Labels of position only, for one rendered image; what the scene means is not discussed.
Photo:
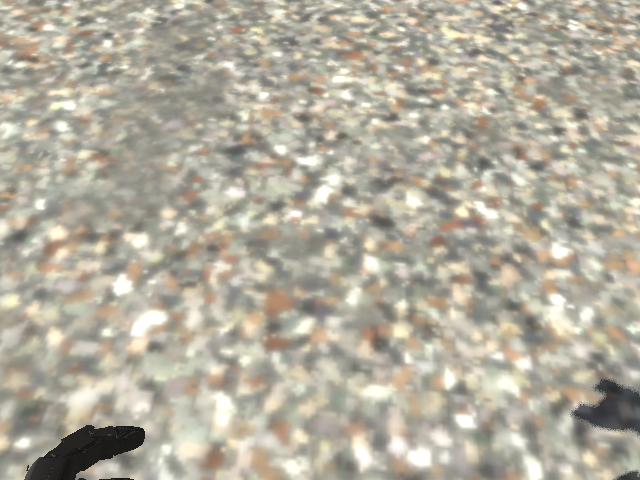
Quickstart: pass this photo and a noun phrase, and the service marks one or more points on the robot left hand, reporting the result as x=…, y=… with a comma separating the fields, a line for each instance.
x=82, y=449

